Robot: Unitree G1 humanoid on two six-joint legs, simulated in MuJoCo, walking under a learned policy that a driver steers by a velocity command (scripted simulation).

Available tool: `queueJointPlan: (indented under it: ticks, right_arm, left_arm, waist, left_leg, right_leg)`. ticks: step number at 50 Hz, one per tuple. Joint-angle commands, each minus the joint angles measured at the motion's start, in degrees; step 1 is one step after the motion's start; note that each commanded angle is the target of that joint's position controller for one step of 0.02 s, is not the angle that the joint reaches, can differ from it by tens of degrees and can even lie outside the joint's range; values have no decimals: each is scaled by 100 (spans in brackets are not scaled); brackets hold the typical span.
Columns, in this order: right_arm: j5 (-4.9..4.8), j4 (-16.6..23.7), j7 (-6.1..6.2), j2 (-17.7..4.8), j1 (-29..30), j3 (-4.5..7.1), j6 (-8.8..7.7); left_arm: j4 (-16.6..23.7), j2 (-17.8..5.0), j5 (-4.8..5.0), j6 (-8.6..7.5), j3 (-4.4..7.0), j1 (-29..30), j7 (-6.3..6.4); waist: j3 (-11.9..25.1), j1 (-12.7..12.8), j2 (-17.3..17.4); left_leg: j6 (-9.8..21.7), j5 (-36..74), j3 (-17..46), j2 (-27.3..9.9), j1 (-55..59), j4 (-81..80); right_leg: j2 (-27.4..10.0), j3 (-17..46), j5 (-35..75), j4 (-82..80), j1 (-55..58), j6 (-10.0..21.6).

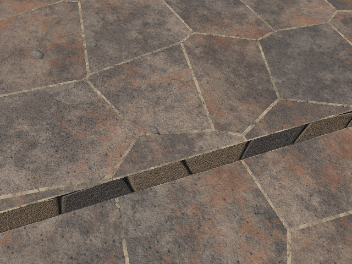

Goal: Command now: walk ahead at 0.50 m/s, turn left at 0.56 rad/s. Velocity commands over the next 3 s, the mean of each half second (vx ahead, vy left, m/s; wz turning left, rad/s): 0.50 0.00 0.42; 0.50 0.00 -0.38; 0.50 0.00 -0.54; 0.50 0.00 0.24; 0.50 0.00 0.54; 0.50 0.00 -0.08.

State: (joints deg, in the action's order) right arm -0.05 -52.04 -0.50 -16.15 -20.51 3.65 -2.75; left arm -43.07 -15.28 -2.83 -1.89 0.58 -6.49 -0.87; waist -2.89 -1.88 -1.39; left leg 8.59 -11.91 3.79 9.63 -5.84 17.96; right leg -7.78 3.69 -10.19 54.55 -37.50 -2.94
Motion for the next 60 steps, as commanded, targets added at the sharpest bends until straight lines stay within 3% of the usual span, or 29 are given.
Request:
queueJointPlan:
  ticks: [1, 6, 8, 10, 11, 12, 13, 14, 15, 16, 18, 20, 23, 27, 31, 33, 34, 35, 36, 37, 38, 40, 45, 50, 54, 57, 58, 59, 60]
  right_arm:
    - [-10, 243, 27, -846, -359, 200, -58]
    - [80, 257, 91, -943, -661, 236, -28]
    - [101, 351, 139, -1029, -424, 259, -49]
    - [107, 485, 105, -1148, -22, 281, -101]
    - [49, 495, 39, -1105, 77, 265, -153]
    - [-14, 669, 3, -575, -48, 113, -210]
    - [-142, 823, 1, -214, -816, 36, -161]
    - [72, 578, 62, -734, -620, 77, -47]
    - [107, 580, 6, -800, -219, 108, -17]
    - [132, 590, -45, -683, -26, 82, -16]
    - [233, 567, -143, -438, 1, 20, 32]
    - [254, 569, -170, -337, 47, -22, 57]
    - [333, 758, -205, -305, 645, -101, 51]
    - [240, 1035, -233, -64, 1700, -297, -15]
    - [187, 1123, -106, -215, 1979, -305, -116]
    - [193, 1002, -13, -322, 1524, -256, -202]
    - [261, 815, 59, -528, 979, -172, -274]
    - [386, 743, 140, -927, 169, -57, -331]
    - [411, 745, 171, -1507, -96, 85, -247]
    - [269, 715, 145, -1204, -32, 83, -150]
    - [234, 803, 118, -693, 360, -43, -138]
    - [201, 838, 109, -269, 744, -143, -212]
    - [126, 628, 138, -311, 466, -86, -408]
    - [158, 497, 134, -429, 273, -16, -369]
    - [163, 465, 136, -607, 145, 53, -309]
    - [143, 498, 113, -818, 142, 102, -192]
    - [91, 534, 104, -896, 235, 126, -107]
    - [34, 589, 82, -860, 272, 110, -59]
    - [192, 732, 64, -194, 208, -43, -49]
  left_arm:
    - [456, -415, 25, -3, 70, 455, -27]
    - [778, -476, 90, -104, 19, 1213, -60]
    - [762, -630, 109, -153, 56, 954, -42]
    - [411, -937, 132, -224, 184, -172, 46]
    - [212, -1119, 99, -300, 264, -1009, 123]
    - [185, -1510, -57, -330, 363, -1929, 236]
    - [221, -1908, -104, -242, 474, -1566, 219]
    - [300, -1311, -3, -178, 414, -1148, 177]
    - [355, -836, 63, -175, 300, -810, 157]
    - [274, -625, 53, -196, 241, -725, 119]
    - [13, -552, 84, -291, 207, -930, 87]
    - [-198, -570, 170, -414, 218, -1153, 14]
    - [-379, -605, 269, -445, 234, -1256, -25]
    - [-615, -731, 236, -369, 302, -1583, -10]
    - [-782, -889, 216, -316, 375, -1862, 0]
    - [-782, -924, 254, -293, 397, -1736, 19]
    - [-779, -792, 290, -306, 365, -1754, 18]
    - [-571, -543, 348, -345, 293, -1545, 15]
    - [-340, -12, 453, -325, 175, -1913, 51]
    - [-461, -537, 299, -191, 307, -1965, 100]
    - [-531, -574, 217, -123, 349, -1803, 69]
    - [-532, -386, 158, -56, 352, -1518, -22]
    - [-313, -172, 47, 114, 346, -987, -162]
    - [82, -49, 56, 170, 255, -6, -293]
    - [243, -77, 50, 237, 200, 286, -270]
    - [213, -255, 5, 218, 288, -127, -195]
    - [24, -267, 24, 144, 337, -768, -170]
    - [-196, -449, 3, 62, 444, -1452, -115]
    - [-275, -1061, -14, 13, 577, -1512, -43]
  waist:
    - [-7, -140, 439]
    - [46, -420, 570]
    - [98, -188, 649]
    - [543, 338, 604]
    - [1008, 791, 320]
    - [1891, 1028, -374]
    - [2241, 404, -1877]
    - [1473, 315, -766]
    - [805, 302, -201]
    - [483, 260, -10]
    - [298, 158, -396]
    - [340, 89, -456]
    - [232, 70, -447]
    - [28, 326, -452]
    - [173, 389, -437]
    - [320, 108, -346]
    - [649, -92, -85]
    - [1274, -490, 462]
    - [1657, -362, 1641]
    - [1467, -280, 1199]
    - [806, -92, 760]
    - [281, 98, 748]
    - [310, 253, 616]
    - [83, 125, 651]
    - [221, 67, 850]
    - [574, 276, 742]
    - [882, 568, 634]
    - [1205, 931, 357]
    - [979, 694, -607]
  left_leg:
    - [486, 2087, 1204, -1297, -131, -539]
    - [398, 2725, 1538, -1485, 608, -106]
    - [222, 2868, 1724, -1604, 595, 116]
    - [-33, 3767, 1675, -1445, 276, 1067]
    - [-175, 3489, 1404, -1084, -151, 2199]
    - [-252, 1524, 954, -732, -886, 3821]
    - [-396, -2106, 388, 29, -2605, 5056]
    - [-336, -1593, 405, -586, -3069, 5498]
    - [-358, -996, 307, -787, -2978, 5337]
    - [-402, -699, 259, -922, -2791, 5092]
    - [-463, -589, 273, -1008, -2479, 4763]
    - [-503, -575, 226, -935, -2437, 4556]
    - [-680, -162, -223, -1222, -2817, 3848]
    - [-927, 390, -563, -1172, -2307, 2209]
    - [-899, 435, -592, -981, -1712, 1532]
    - [-795, 428, -560, -904, -930, 892]
    - [-666, 454, -403, -1020, -27, 602]
    - [-398, -96, 676, -2118, 1079, 378]
    - [79, -425, 2441, -3454, 2002, -141]
    - [334, -1125, 2928, -3529, 1544, -256]
    - [229, -1359, 2315, -3204, 989, -397]
    - [34, -275, 1145, -2708, 229, -733]
    - [67, 1493, -67, -2538, 158, -857]
    - [9, 2142, -917, -2449, 160, -754]
    - [-172, 2790, -1416, -2522, 81, -291]
    - [-264, 5087, -1656, -2589, 409, 1227]
    - [-330, 5039, -1728, -2508, 271, 2250]
    - [-517, 3748, -1791, -2294, -411, 3592]
    - [-746, -993, -1643, -1721, -2175, 5311]
  right_leg:
    - [291, -413, 710, -748, -28, -86]
    - [604, -384, 854, -1794, 26, 68]
    - [683, -233, 674, -2278, 668, 203]
    - [932, -268, 247, -2590, 2233, 419]
    - [678, -116, 318, -2900, 3418, 577]
    - [-738, 1273, -1050, -3047, 4697, 825]
    - [-1901, 3990, -1548, -3844, 5517, 1453]
    - [-1658, 3879, -2403, -3940, 4791, 1410]
    - [-1365, 2863, -2138, -4041, 4010, 1290]
    - [-1038, 2149, -1197, -4146, 3493, 1228]
    - [-629, 1294, 19, -4273, 2989, 1184]
    - [-541, 969, 1141, -4269, 2967, 1324]
    - [-429, 708, 1504, -4466, 3032, 1500]
    - [-121, 391, 1511, -4494, 2677, 1413]
    - [-276, 694, 2064, -4005, 2910, 1314]
    - [-199, 801, 2111, -3449, 2880, 1173]
    - [98, 639, 2173, -2674, 2654, 1047]
    - [465, 387, 1179, -1381, 1969, 878]
    - [1202, -299, -1693, -29, 478, 708]
    - [940, -135, -2071, 712, 108, 784]
    - [683, 10, -1645, 908, 7, 817]
    - [424, -64, -1029, 779, 169, 698]
    - [336, -193, -263, 883, -56, 442]
    - [329, -447, 397, -285, -78, 332]
    - [581, -981, 227, -1117, 932, 593]
    - [1057, -1231, -577, -1446, 1638, 914]
    - [1293, -1287, -376, -1971, 2351, 1037]
    - [1375, -1119, 66, -2673, 3462, 1131]
    - [94, 690, 497, -2954, 4291, 1288]
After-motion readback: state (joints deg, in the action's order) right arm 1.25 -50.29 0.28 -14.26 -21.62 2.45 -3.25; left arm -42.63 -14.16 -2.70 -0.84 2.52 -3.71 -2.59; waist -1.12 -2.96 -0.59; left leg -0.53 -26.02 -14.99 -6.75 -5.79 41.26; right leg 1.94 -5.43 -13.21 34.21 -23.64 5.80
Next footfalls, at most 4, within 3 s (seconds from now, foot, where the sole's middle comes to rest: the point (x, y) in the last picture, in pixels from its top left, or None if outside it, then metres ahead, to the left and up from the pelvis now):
0.22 right None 0.33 -0.14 -0.78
0.70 left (146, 257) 0.50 0.11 -0.78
1.20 right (200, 208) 0.69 -0.11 -0.78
1.70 left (186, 125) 1.02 -0.06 -0.65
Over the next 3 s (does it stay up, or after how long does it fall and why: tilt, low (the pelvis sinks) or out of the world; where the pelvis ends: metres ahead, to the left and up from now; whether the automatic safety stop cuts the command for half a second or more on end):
stays up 1.59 -0.05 0.14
